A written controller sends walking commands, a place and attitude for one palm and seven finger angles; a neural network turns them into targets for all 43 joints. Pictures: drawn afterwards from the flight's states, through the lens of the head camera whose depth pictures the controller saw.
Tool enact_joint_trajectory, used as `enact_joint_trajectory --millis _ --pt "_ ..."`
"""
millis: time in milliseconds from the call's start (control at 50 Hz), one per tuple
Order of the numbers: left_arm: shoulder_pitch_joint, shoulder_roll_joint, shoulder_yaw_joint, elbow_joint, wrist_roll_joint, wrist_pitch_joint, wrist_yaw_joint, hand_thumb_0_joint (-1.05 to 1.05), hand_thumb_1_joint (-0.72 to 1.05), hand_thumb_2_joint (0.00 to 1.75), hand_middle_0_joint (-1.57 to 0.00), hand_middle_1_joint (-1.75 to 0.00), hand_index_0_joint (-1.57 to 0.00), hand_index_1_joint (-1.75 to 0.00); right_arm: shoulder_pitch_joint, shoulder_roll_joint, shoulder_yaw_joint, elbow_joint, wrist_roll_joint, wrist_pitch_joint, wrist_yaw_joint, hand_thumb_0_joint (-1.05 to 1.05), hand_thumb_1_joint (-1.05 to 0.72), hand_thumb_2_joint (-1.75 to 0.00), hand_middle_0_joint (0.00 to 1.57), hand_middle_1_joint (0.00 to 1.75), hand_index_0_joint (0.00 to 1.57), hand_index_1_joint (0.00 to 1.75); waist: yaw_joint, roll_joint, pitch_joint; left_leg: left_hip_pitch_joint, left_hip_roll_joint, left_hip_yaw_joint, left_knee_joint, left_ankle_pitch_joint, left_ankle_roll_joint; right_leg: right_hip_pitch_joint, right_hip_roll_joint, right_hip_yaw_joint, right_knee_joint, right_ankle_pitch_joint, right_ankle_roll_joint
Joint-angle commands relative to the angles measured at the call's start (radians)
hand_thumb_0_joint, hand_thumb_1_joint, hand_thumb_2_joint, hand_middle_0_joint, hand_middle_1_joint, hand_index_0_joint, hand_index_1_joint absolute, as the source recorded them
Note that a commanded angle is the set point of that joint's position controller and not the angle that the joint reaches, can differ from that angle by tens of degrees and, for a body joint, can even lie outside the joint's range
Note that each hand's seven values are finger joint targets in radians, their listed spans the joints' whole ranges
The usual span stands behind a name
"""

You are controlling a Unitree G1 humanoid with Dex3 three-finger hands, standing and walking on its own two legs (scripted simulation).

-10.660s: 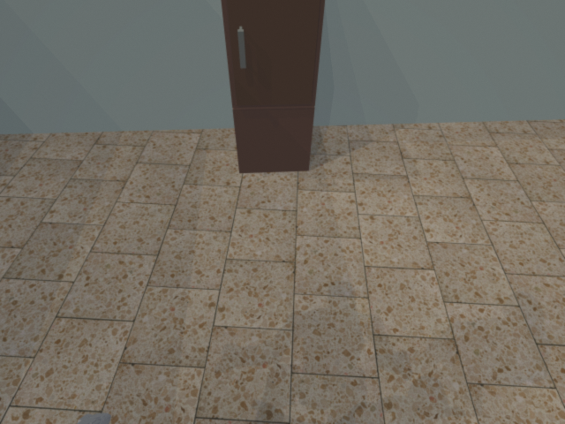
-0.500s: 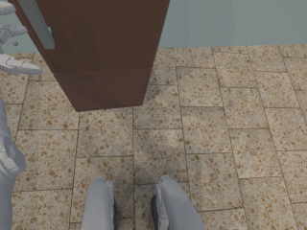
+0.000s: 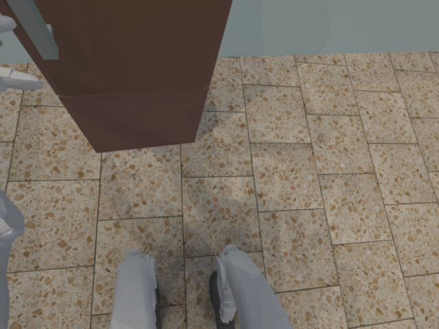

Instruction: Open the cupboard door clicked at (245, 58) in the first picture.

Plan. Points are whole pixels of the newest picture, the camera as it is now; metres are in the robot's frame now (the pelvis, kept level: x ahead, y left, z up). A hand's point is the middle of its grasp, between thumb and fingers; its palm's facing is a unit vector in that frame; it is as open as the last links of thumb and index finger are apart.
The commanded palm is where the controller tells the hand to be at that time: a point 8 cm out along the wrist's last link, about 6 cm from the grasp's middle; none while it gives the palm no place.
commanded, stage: move the hooked fingers beside the handle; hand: left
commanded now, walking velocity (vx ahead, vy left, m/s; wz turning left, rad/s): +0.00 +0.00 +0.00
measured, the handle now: (31, 8) +0.60 +0.24 +0.07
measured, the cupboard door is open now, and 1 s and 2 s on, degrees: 0 0 1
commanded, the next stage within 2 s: slide the fingers in behind the handle in 0.38 s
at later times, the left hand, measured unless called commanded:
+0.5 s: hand out of the picture +0.54 +0.28 +0.06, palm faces +0.10 -0.99 -0.02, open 14.0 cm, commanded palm +0.53 +0.29 +0.06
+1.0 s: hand (30, 43) +0.55 +0.24 +0.06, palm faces +0.09 -1.00 -0.02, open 14.0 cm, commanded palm +0.53 +0.26 +0.06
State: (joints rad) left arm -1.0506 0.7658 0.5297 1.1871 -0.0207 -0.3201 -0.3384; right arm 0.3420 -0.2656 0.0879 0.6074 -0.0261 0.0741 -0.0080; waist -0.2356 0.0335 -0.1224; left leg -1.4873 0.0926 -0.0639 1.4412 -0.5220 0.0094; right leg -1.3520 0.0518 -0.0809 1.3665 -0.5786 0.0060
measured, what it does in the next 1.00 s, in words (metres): stands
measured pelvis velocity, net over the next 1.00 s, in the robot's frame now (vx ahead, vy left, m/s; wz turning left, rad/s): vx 0.00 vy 0.00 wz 0.01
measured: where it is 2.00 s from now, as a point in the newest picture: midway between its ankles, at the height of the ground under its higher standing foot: (187, 315)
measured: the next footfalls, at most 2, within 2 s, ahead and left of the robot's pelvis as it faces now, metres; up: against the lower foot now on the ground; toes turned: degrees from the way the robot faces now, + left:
none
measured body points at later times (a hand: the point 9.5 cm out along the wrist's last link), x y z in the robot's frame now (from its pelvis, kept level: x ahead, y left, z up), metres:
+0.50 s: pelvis +0.00 +0.01 +0.00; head +0.19 +0.06 +0.41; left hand +0.53 +0.33 +0.07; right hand +0.03 -0.26 -0.09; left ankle +0.06 +0.11 -0.58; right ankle +0.03 -0.13 -0.58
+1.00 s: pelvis +0.00 +0.00 +0.00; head +0.18 +0.04 +0.41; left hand +0.54 +0.29 +0.07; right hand +0.01 -0.27 -0.10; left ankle +0.06 +0.11 -0.58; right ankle +0.03 -0.13 -0.58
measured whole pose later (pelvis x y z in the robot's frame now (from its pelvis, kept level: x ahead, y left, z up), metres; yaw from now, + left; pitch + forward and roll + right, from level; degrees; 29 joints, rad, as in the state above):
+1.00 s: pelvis +0.00 +0.00 +0.00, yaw +1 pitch +31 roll -6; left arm -1.02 0.65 0.47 1.18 -0.03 -0.38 -0.25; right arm 0.35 -0.26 0.07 0.62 -0.04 0.08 0.01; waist -0.23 0.05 -0.14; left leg -1.45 0.09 -0.05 1.43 -0.52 0.01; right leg -1.32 0.05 -0.07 1.36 -0.58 0.00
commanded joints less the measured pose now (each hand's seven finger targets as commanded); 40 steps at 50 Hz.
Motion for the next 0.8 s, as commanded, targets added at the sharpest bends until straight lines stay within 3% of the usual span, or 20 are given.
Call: enact_joint_trajectory --millis 0,60,180,220,260,280,320,340,380,420,460,520,540,580,620,660,680,740,780 --pt "-0.389 0.315 0.029 -0.232 -0.026 -0.071 0.004 0.0 -0.5 0.3 -0.3 -1.2 -0.3 -1.2 0.208 -0.217 -0.079 -0.029 -0.002 -0.001 -0.016 0.0 -0.9 -0.9 0.2 0.3 0.2 0.3 0.02 0.275 -0.599 0.658 -0.017 -0.042 -0.143 0.374 0.031 0.154 0.02 0.022 -0.184 0.268 -0.031" --pt "-0.354 0.278 0.018 -0.233 -0.041 -0.077 -0.009 0.0 -0.5 0.3 -0.3 -1.2 -0.3 -1.2 0.206 -0.219 -0.085 -0.029 -0.002 0.002 -0.013 0.0 -0.9 -0.9 0.2 0.3 0.2 0.3 0.022 0.275 -0.599 0.7 -0.015 -0.048 -0.147 0.411 0.028 0.139 0.019 0.017 -0.185 0.287 -0.033" --pt "-0.335 0.24 0.002 -0.201 -0.059 -0.078 -0.018 0.0 -0.5 0.3 -0.3 -1.2 -0.3 -1.2 0.196 -0.22 -0.087 -0.031 0.003 0.003 -0.014 0.0 -0.9 -0.9 0.2 0.3 0.2 0.3 0.016 0.215 -0.547 0.653 -0.019 -0.043 -0.154 0.364 0.031 0.145 0.019 0.017 -0.195 0.265 -0.028" --pt "-0.371 0.204 -0.026 -0.224 -0.058 -0.092 -0.015 0.0 -0.5 0.3 -0.3 -1.2 -0.3 -1.2 0.195 -0.216 -0.088 -0.027 0.001 -0.001 -0.014 0.0 -0.9 -0.9 0.2 0.3 0.2 0.3 0.007 0.248 -0.551 0.679 -0.02 -0.049 -0.149 0.375 0.03 0.109 0.017 0.016 -0.186 0.264 -0.034" --pt "-0.378 0.218 -0.012 -0.238 -0.056 -0.104 -0.007 0.0 -0.5 0.3 -0.3 -1.2 -0.3 -1.2 0.199 -0.221 -0.093 -0.023 -0.003 0.001 -0.014 0.0 -0.9 -0.9 0.2 0.3 0.2 0.3 0.016 0.269 -0.576 0.723 -0.018 -0.06 -0.157 0.394 0.022 0.094 0.016 0.01 -0.182 0.259 -0.036" --pt "-0.378 0.186 -0.033 -0.229 -0.056 -0.106 -0.004 0.0 -0.5 0.3 -0.3 -1.2 -0.3 -1.2 0.195 -0.218 -0.094 -0.021 -0.003 0.0 -0.013 0.0 -0.9 -0.9 0.2 0.3 0.2 0.3 0.007 0.253 -0.573 0.726 -0.019 -0.062 -0.156 0.388 0.022 0.087 0.017 0.01 -0.186 0.257 -0.035" --pt "-0.396 0.197 -0.02 -0.244 -0.056 -0.116 0.002 0.0 -0.5 0.3 -0.3 -1.2 -0.3 -1.2 0.2 -0.217 -0.095 -0.016 -0.006 -0.002 -0.012 0.0 -0.9 -0.9 0.2 0.3 0.2 0.3 0.01 0.278 -0.586 0.745 -0.017 -0.067 -0.152 0.407 0.022 0.076 0.016 0.009 -0.176 0.264 -0.038" --pt "-0.372 0.22 0.0 -0.231 -0.053 -0.114 0.004 0.0 -0.5 0.3 -0.3 -1.2 -0.3 -1.2 0.198 -0.221 -0.094 -0.019 -0.006 0.001 -0.011 0.0 -0.9 -0.9 0.2 0.3 0.2 0.3 0.021 0.266 -0.591 0.74 -0.019 -0.065 -0.154 0.403 0.019 0.089 0.015 0.008 -0.178 0.26 -0.038" --pt "-0.369 0.226 -0.004 -0.216 -0.045 -0.107 0.009 0.0 -0.5 0.3 -0.3 -1.2 -0.3 -1.2 0.194 -0.219 -0.091 -0.023 -0.006 0.007 -0.013 0.0 -0.9 -0.9 0.2 0.3 0.2 0.3 0.018 0.253 -0.575 0.711 -0.02 -0.059 -0.153 0.391 0.022 0.104 0.014 0.011 -0.18 0.259 -0.035" --pt "-0.365 0.221 -0.003 -0.235 -0.04 -0.111 0.015 0.0 -0.5 0.3 -0.3 -1.2 -0.3 -1.2 0.196 -0.217 -0.092 -0.027 -0.008 0.007 -0.009 0.0 -0.9 -0.9 0.2 0.3 0.2 0.3 0.026 0.29 -0.591 0.747 -0.019 -0.066 -0.156 0.416 0.02 0.086 0.014 0.008 -0.172 0.264 -0.041" --pt "-0.369 0.237 0.009 -0.257 -0.042 -0.113 0.019 0.0 -0.5 0.3 -0.3 -1.2 -0.3 -1.2 0.193 -0.218 -0.093 -0.027 -0.008 0.011 -0.009 0.0 -0.9 -0.9 0.2 0.3 0.2 0.3 0.028 0.287 -0.606 0.758 -0.016 -0.065 -0.16 0.424 0.017 0.101 0.014 0.009 -0.177 0.272 -0.038" --pt "-0.358 0.187 -0.011 -0.28 -0.054 -0.122 0.018 0.0 -0.5 0.3 -0.3 -1.2 -0.3 -1.2 0.195 -0.212 -0.098 -0.025 -0.008 0.009 -0.005 0.0 -0.9 -0.9 0.2 0.3 0.2 0.3 0.026 0.278 -0.631 0.781 -0.017 -0.071 -0.164 0.441 0.017 0.108 0.015 0.008 -0.177 0.282 -0.039" --pt "-0.352 0.169 -0.023 -0.271 -0.055 -0.12 0.018 0.0 -0.5 0.3 -0.3 -1.2 -0.3 -1.2 0.191 -0.211 -0.098 -0.023 -0.008 0.009 -0.003 0.0 -0.9 -0.9 0.2 0.3 0.2 0.3 0.029 0.283 -0.618 0.779 -0.018 -0.071 -0.168 0.432 0.014 0.106 0.015 0.007 -0.182 0.276 -0.038" --pt "-0.336 0.178 -0.013 -0.25 -0.058 -0.112 0.023 0.0 -0.5 0.3 -0.3 -1.2 -0.3 -1.2 0.193 -0.213 -0.098 -0.021 -0.006 0.011 -0.005 0.0 -0.9 -0.9 0.2 0.3 0.2 0.3 0.026 0.236 -0.593 0.731 -0.019 -0.06 -0.17 0.39 0.02 0.132 0.016 0.011 -0.192 0.266 -0.034" --pt "-0.356 0.142 -0.039 -0.23 -0.054 -0.111 0.031 0.0 -0.5 0.3 -0.3 -1.2 -0.3 -1.2 0.195 -0.21 -0.096 -0.017 -0.005 0.008 -0.004 0.0 -0.9 -0.9 0.2 0.3 0.2 0.3 0.011 0.229 -0.559 0.713 -0.022 -0.062 -0.172 0.358 0.023 0.106 0.015 0.012 -0.194 0.246 -0.035" --pt "-0.38 0.15 -0.045 -0.193 -0.047 -0.106 0.044 0.0 -0.5 0.3 -0.3 -1.2 -0.3 -1.2 0.193 -0.212 -0.093 -0.014 -0.006 0.007 -0.008 0.0 -0.9 -0.9 0.2 0.3 0.2 0.3 0.0 0.209 -0.517 0.668 -0.023 -0.057 -0.172 0.313 0.025 0.102 0.015 0.013 -0.199 0.222 -0.032" --pt "-0.402 0.164 -0.035 -0.218 -0.046 -0.114 0.052 0.0 -0.5 0.3 -0.3 -1.2 -0.3 -1.2 0.196 -0.212 -0.094 -0.014 -0.009 0.004 -0.008 0.0 -0.9 -0.9 0.2 0.3 0.2 0.3 0.003 0.218 -0.534 0.668 -0.023 -0.056 -0.171 0.308 0.026 0.109 0.015 0.015 -0.197 0.219 -0.032" --pt "-0.411 0.136 -0.051 -0.223 -0.036 -0.135 0.069 0.0 -0.5 0.3 -0.3 -1.2 -0.3 -1.2 0.197 -0.207 -0.096 -0.011 -0.015 0.0 -0.005 0.0 -0.9 -0.9 0.2 0.3 0.2 0.3 0.004 0.25 -0.562 0.706 -0.024 -0.064 -0.171 0.332 0.021 0.088 0.014 0.012 -0.186 0.224 -0.038" --pt "-0.403 0.137 -0.049 -0.204 -0.036 -0.136 0.074 0.0 -0.5 0.3 -0.3 -1.2 -0.3 -1.2 0.198 -0.208 -0.095 -0.01 -0.015 0.0 -0.003 0.0 -0.9 -0.9 0.2 0.3 0.2 0.3 0.002 0.234 -0.558 0.688 -0.025 -0.061 -0.167 0.322 0.021 0.096 0.015 0.013 -0.187 0.221 -0.037"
